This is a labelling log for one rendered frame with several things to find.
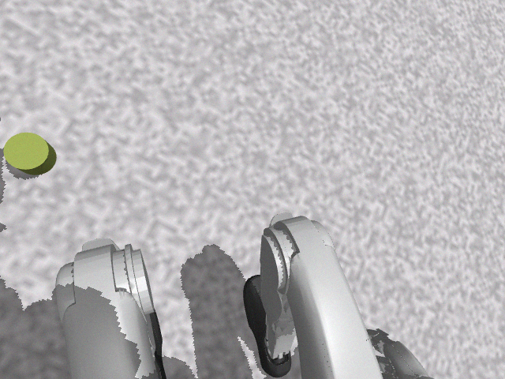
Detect right robot hand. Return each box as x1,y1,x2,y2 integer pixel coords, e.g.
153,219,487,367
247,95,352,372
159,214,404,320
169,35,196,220
366,328,429,379

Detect right robot foot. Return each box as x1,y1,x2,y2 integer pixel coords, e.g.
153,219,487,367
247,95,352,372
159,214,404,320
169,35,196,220
243,275,291,377

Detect left robot foot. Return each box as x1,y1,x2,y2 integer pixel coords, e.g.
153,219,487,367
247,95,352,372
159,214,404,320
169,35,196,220
150,308,166,379

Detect tin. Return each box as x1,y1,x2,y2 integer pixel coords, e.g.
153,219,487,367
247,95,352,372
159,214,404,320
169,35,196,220
3,133,57,175

